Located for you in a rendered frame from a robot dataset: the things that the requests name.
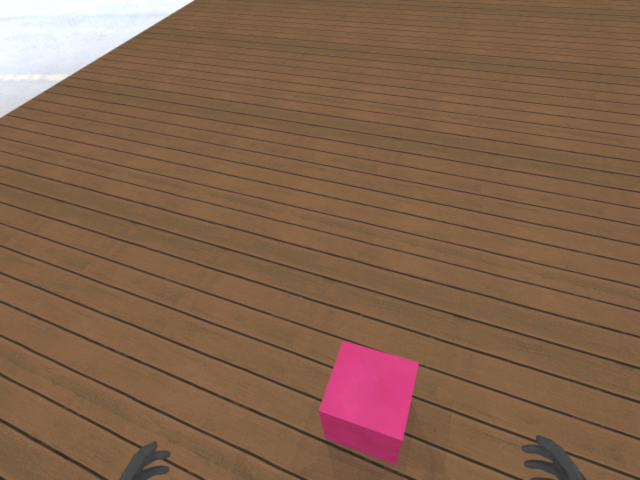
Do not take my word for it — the carton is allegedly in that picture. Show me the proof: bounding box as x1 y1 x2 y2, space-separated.
319 340 419 465

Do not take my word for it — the right robot hand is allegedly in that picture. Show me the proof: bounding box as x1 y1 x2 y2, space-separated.
522 435 587 480

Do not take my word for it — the left robot hand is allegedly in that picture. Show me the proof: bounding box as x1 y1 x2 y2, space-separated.
119 441 171 480

